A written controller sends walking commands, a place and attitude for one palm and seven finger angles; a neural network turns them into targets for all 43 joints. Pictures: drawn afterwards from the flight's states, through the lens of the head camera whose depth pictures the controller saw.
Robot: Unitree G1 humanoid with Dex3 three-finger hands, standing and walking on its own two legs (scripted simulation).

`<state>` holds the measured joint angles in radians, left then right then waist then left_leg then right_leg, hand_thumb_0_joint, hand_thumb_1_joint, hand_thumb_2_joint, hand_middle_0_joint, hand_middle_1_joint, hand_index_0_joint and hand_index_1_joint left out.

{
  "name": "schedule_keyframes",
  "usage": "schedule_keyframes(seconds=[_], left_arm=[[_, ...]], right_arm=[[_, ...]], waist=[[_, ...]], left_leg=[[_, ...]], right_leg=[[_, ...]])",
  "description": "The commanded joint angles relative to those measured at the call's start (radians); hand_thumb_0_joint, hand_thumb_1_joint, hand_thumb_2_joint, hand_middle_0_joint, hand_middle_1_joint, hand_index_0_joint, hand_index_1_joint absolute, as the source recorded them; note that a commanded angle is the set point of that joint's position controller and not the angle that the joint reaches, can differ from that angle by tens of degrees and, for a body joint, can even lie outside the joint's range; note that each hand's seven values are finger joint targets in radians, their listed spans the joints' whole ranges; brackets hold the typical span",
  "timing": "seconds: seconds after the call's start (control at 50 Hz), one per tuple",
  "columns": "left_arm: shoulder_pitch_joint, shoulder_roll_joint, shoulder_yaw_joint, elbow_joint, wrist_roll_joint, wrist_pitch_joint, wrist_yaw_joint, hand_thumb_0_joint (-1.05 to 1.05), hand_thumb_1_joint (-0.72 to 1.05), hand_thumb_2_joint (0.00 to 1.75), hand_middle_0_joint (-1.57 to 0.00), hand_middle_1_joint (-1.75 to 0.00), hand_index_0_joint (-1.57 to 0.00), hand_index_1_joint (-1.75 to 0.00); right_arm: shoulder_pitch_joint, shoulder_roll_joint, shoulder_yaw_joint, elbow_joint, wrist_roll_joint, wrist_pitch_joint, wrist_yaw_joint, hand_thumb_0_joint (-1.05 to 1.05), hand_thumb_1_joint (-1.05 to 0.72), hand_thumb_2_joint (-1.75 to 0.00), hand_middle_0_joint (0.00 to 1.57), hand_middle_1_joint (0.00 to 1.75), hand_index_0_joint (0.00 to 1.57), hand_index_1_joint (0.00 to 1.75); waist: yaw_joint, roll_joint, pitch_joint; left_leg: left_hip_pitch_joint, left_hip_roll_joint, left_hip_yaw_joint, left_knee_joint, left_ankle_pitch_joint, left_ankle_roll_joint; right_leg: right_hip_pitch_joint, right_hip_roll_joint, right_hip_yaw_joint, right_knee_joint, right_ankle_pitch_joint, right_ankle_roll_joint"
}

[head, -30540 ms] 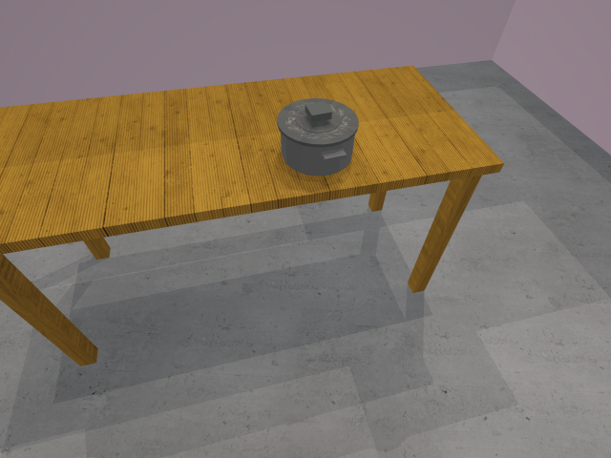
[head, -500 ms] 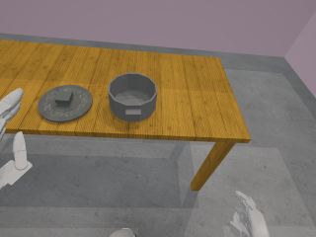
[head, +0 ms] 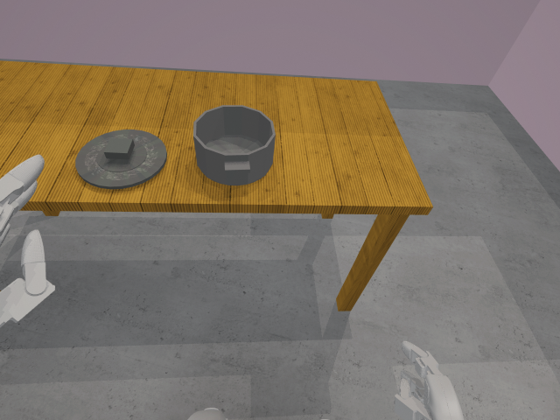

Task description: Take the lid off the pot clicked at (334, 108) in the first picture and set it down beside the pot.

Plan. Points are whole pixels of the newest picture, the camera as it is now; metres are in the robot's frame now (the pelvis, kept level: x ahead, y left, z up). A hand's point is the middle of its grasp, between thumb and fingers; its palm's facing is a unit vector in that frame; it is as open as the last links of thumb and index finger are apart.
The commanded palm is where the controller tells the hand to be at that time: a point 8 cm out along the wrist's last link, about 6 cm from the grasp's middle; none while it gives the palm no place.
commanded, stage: stop stepping back and stand still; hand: left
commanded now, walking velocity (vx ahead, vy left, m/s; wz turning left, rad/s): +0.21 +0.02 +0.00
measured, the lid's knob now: (119, 148) +0.66 +0.37 -0.06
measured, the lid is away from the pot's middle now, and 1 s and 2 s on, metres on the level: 0.26 0.26 0.26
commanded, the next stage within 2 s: let the arm hang, fingers relaxed in 1.82 s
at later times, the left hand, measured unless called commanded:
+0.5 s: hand out of the picture +0.10 +0.27 +0.18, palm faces +0.35 -0.85 -0.39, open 7.4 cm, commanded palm +0.04 +0.31 +0.20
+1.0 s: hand out of the picture -0.01 +0.22 -0.19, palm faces +0.06 -0.99 -0.12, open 7.4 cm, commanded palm none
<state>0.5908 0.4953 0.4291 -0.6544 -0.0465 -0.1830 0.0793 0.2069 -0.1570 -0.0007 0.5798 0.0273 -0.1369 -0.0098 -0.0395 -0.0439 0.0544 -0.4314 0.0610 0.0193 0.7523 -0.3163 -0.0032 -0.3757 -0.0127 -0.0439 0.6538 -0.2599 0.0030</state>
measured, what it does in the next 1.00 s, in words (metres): steps on the spot: left foot, then right foot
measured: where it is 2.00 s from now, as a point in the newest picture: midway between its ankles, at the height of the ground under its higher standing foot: outside the picture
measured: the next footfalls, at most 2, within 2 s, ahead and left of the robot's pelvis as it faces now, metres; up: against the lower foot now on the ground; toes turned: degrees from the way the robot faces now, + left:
left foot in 0.16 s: -0.03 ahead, +0.12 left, +0.00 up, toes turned +9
right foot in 0.38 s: +0.01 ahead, -0.09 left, +0.00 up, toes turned +0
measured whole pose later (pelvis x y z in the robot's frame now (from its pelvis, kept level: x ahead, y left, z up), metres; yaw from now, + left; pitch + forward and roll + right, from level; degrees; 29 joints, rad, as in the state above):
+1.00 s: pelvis -0.09 +0.04 -0.02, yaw +6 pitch +0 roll -1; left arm 0.28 0.20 0.04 0.80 0.03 0.11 0.00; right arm 0.39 -0.20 -0.02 0.80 -0.05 0.01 -0.02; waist -0.09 -0.09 -0.05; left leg -0.45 -0.03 0.10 0.89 -0.44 0.09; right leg -0.58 -0.01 0.05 1.26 -0.44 0.01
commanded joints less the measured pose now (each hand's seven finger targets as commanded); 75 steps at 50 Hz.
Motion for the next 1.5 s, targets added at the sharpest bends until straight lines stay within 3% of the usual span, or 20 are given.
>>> schedule_keyframes(seconds=[0.0, 0.1, 0.16, 0.26, 0.32, 0.4, 0.46, 0.52, 0.58, 0.66, 0.68, 0.74, 0.78, 0.84, 0.88, 0.9, 0.94, 1.02, 1.12, 1.48], left_arm=[[0.066, 0.141, 0.137, -0.247, -0.037, -0.069, 0.044, 0.00, 0.90, 0.90, -0.20, -0.30, -0.20, -0.30], [-0.041, 0.098, 0.078, -0.198, -0.007, -0.038, 0.069, 0.00, 0.90, 0.90, -0.20, -0.30, -0.20, -0.30], [-0.099, 0.134, 0.102, -0.267, 0.018, -0.092, 0.087, 0.00, 0.90, 0.90, -0.20, -0.30, -0.20, -0.30], [-0.074, 0.103, 0.061, -0.160, 0.023, -0.085, 0.061, 0.00, 0.90, 0.90, -0.20, -0.30, -0.20, -0.30], [-0.063, 0.086, 0.031, -0.124, 0.025, -0.064, 0.033, 0.00, 0.90, 0.90, -0.20, -0.30, -0.20, -0.30], [-0.084, 0.105, 0.057, -0.108, -0.008, -0.056, 0.029, 0.00, 0.90, 0.90, -0.20, -0.30, -0.20, -0.30], [-0.100, 0.103, 0.054, -0.195, -0.002, -0.042, 0.041, 0.00, 0.90, 0.90, -0.20, -0.30, -0.20, -0.30], [-0.118, 0.127, 0.071, -0.275, 0.020, -0.081, 0.077, 0.00, 0.90, 0.90, -0.20, -0.30, -0.20, -0.30], [-0.118, 0.120, 0.068, -0.160, 0.018, -0.062, 0.070, 0.00, 0.90, 0.90, -0.20, -0.30, -0.20, -0.30], [-0.033, 0.072, 0.029, -0.099, 0.011, -0.036, 0.058, 0.00, 0.90, 0.90, -0.20, -0.30, -0.20, -0.30], [-0.147, -0.155, -0.275, 0.679, 0.094, 0.125, -0.040, 0.00, 0.90, 0.90, -0.20, -0.30, -0.20, -0.30], [-0.179, -0.153, -0.297, 0.774, 0.118, 0.198, -0.073, 0.00, 0.90, 0.90, -0.20, -0.30, -0.20, -0.30], [-0.307, -0.082, -0.301, 0.852, 0.113, 0.203, -0.066, 0.00, 0.90, 0.90, -0.20, -0.30, -0.20, -0.30], [-0.475, -0.110, -0.341, 0.986, 0.110, 0.223, -0.043, 0.00, 0.90, 0.90, -0.20, -0.30, -0.20, -0.30], [-0.509, -0.207, -0.370, 1.076, 0.081, 0.227, -0.062, 0.00, 0.90, 0.90, -0.20, -0.30, -0.20, -0.30], [-0.471, -0.152, -0.343, 1.155, 0.082, 0.213, -0.067, 0.00, 0.90, 0.90, -0.20, -0.30, -0.20, -0.30], [-0.421, -0.136, -0.354, 1.280, 0.079, 0.213, -0.080, 0.00, 0.90, 0.90, -0.20, -0.30, -0.20, -0.30], [-0.298, -0.195, -0.377, 1.446, 0.073, 0.206, -0.092, 0.00, 0.90, 0.90, -0.20, -0.30, -0.20, -0.30], [-0.249, -0.215, -0.412, 1.572, 0.054, 0.167, -0.062, 0.00, 0.90, 0.90, -0.20, -0.30, -0.20, -0.30], [-0.262, -0.254, -0.405, 1.693, 0.060, 0.161, -0.027, 0.00, 0.90, 0.90, -0.20, -0.30, -0.20, -0.30]], right_arm=[[-0.028, -0.153, -0.075, -0.152, 0.023, -0.034, -0.033, 0.00, -0.90, -0.90, 0.20, 0.30, 0.20, 0.30], [-0.051, -0.166, -0.045, -0.136, 0.003, -0.010, -0.062, 0.00, -0.90, -0.90, 0.20, 0.30, 0.20, 0.30], [-0.020, -0.200, -0.056, -0.162, 0.001, -0.065, -0.081, 0.00, -0.90, -0.90, 0.20, 0.30, 0.20, 0.30], [-0.020, -0.168, -0.039, -0.095, -0.003, -0.073, -0.025, 0.00, -0.90, -0.90, 0.20, 0.30, 0.20, 0.30], [-0.043, -0.196, -0.039, -0.123, 0.003, -0.051, -0.014, 0.00, -0.90, -0.90, 0.20, 0.30, 0.20, 0.30], [-0.025, -0.189, -0.071, -0.127, 0.016, -0.015, -0.027, 0.00, -0.90, -0.90, 0.20, 0.30, 0.20, 0.30], [-0.051, -0.157, -0.033, -0.129, 0.006, 0.011, -0.038, 0.00, -0.90, -0.90, 0.20, 0.30, 0.20, 0.30], [-0.061, -0.162, -0.027, -0.163, -0.008, -0.040, -0.063, 0.00, -0.90, -0.90, 0.20, 0.30, 0.20, 0.30], [-0.009, -0.146, -0.028, -0.094, -0.015, -0.053, -0.032, 0.00, -0.90, -0.90, 0.20, 0.30, 0.20, 0.30], [-0.046, -0.171, -0.022, -0.110, -0.005, -0.045, -0.025, 0.00, -0.90, -0.90, 0.20, 0.30, 0.20, 0.30], [-0.071, -0.310, -0.100, 0.047, -0.033, -0.023, -0.005, 0.00, -0.90, -0.90, 0.20, 0.30, 0.20, 0.30], [0.056, -0.178, -0.074, -0.030, -0.054, 0.094, 0.008, 0.00, -0.90, -0.90, 0.20, 0.30, 0.20, 0.30], [0.121, -0.176, -0.075, -0.023, -0.050, 0.124, 0.015, 0.00, -0.90, -0.90, 0.20, 0.30, 0.20, 0.30], [0.206, -0.210, -0.087, 0.041, -0.069, 0.159, 0.013, 0.00, -0.90, -0.90, 0.20, 0.30, 0.20, 0.30], [0.274, -0.261, -0.091, 0.085, -0.096, 0.132, 0.002, 0.00, -0.90, -0.90, 0.20, 0.30, 0.20, 0.30], [0.158, -0.273, -0.082, 0.086, -0.089, 0.120, -0.015, 0.00, -0.90, -0.90, 0.20, 0.30, 0.20, 0.30], [0.083, -0.249, -0.074, 0.095, -0.077, 0.098, -0.033, 0.00, -0.90, -0.90, 0.20, 0.30, 0.20, 0.30], [0.155, -0.209, -0.074, 0.219, -0.071, 0.088, -0.039, 0.00, -0.90, -0.90, 0.20, 0.30, 0.20, 0.30], [0.248, -0.093, -0.046, 0.329, -0.038, 0.102, -0.024, 0.00, -0.90, -0.90, 0.20, 0.30, 0.20, 0.30], [0.170, -0.057, -0.058, 0.457, -0.037, 0.122, -0.023, 0.00, -0.90, -0.90, 0.20, 0.30, 0.20, 0.30]], waist=[[0.012, -0.223, -0.159], [-0.012, -0.022, -0.062], [0.015, 0.453, -0.054], [0.034, 0.157, -0.083], [0.021, 0.088, -0.098], [0.023, -0.253, -0.114], [-0.009, 0.024, -0.032], [0.014, 0.488, -0.068], [0.015, 0.114, -0.061], [0.025, 0.222, -0.074], [-0.029, 0.202, -0.031], [0.004, -0.266, -0.112], [-0.032, -0.296, -0.139], [-0.112, -0.090, 0.045], [-0.103, 0.527, 0.121], [-0.025, 0.305, 0.102], [0.035, 0.036, 0.045], [0.030, 0.324, -0.109], [0.016, 0.064, -0.034], [0.018, -0.001, 0.016]], left_leg=[[0.050, -0.076, 0.017, 0.374, -0.246, 0.011], [0.186, -0.007, -0.056, 0.051, -0.153, 0.064], [0.038, 0.174, -0.303, -0.530, -0.119, 0.166], [0.033, 0.153, -0.259, -0.297, 0.216, 0.164], [-0.074, 0.057, -0.131, -0.152, -0.209, 0.109], [0.010, -0.075, -0.041, 0.403, -0.147, 0.050], [0.181, 0.015, -0.109, 0.041, -0.138, 0.079], [0.163, 0.192, -0.407, -0.525, -0.111, 0.164], [0.197, 0.227, -0.456, -0.436, 0.204, 0.188], [0.073, 0.148, -0.221, -0.438, -0.015, 0.137], [-0.011, 0.127, -0.276, -0.224, 0.008, 0.118], [-0.172, -0.060, -0.062, 0.088, -0.208, 0.057], [-0.060, -0.054, 0.046, 0.295, -0.215, 0.037], [0.163, 0.035, -0.076, 0.040, -0.207, 0.080], [-0.014, 0.233, -0.698, -0.596, -0.624, 0.184], [-0.068, 0.246, -0.734, -0.576, -0.475, 0.193], [-0.110, 0.227, -0.596, -0.496, -0.303, 0.198], [0.077, 0.115, -0.241, -0.393, -0.128, 0.139], [0.080, 0.015, -0.082, -0.283, 0.034, 0.062], [0.276, 0.032, -0.031, -0.315, 0.285, 0.070]], right_leg=[[-0.108, -0.319, 0.313, -0.353, -0.233, -0.157], [-0.319, -0.223, 0.152, -0.140, -0.233, -0.090], [-0.199, 0.069, 0.002, 0.515, -0.275, 0.011], [-0.033, 0.000, 0.076, 0.202, -0.214, -0.004], [0.220, 0.017, -0.007, -0.103, -0.021, -0.027], [-0.047, -0.275, 0.417, -0.353, -0.176, -0.222], [-0.265, -0.244, 0.289, -0.205, -0.210, -0.172], [-0.227, 0.104, 0.028, 0.500, -0.310, -0.023], [-0.284, 0.031, 0.126, 0.567, -0.220, -0.008], [0.047, 0.023, -0.007, 0.085, -0.160, -0.013], [-0.011, -0.061, 0.044, 0.014, -0.127, -0.010], [0.149, -0.128, 0.083, -0.151, -0.144, -0.095], [-0.005, -0.264, 0.164, -0.223, -0.307, -0.171], [-0.457, -0.207, 0.162, -0.054, -0.544, -0.117], [-0.504, 0.068, 0.043, 0.628, -0.377, -0.002], [-0.446, 0.005, 0.175, 0.762, -0.215, 0.003], [-0.351, -0.035, 0.167, 0.707, -0.128, 0.020], [-0.099, -0.012, 0.038, 0.225, -0.265, 0.008], [0.103, -0.077, 0.191, -0.188, 0.040, -0.078], [0.141, -0.059, 0.144, -0.194, 0.250, -0.060]])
